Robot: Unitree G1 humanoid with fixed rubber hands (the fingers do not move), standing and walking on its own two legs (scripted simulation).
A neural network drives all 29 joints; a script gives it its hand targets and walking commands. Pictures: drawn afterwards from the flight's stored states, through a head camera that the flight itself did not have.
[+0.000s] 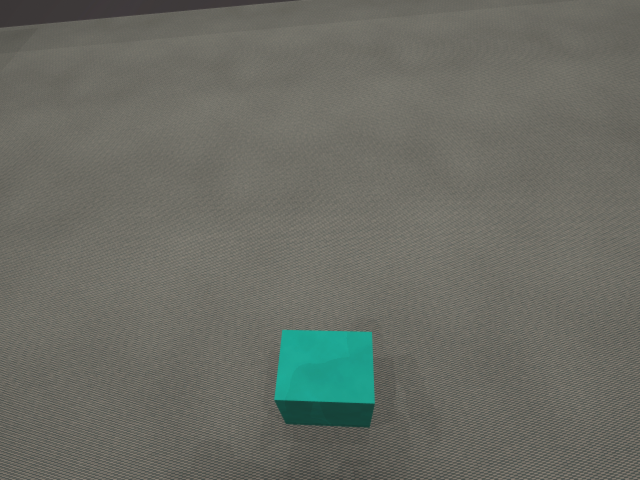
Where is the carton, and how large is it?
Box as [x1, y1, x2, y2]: [274, 330, 374, 427]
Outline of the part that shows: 282,330 274,399 285,422 295,424 369,427 374,404 371,332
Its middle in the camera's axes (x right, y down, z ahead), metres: +0.03 +0.40 +1.10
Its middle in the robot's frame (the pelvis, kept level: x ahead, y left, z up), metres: +0.45 +0.03 -0.64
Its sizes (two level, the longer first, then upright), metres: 0.248 0.188 0.246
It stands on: the floor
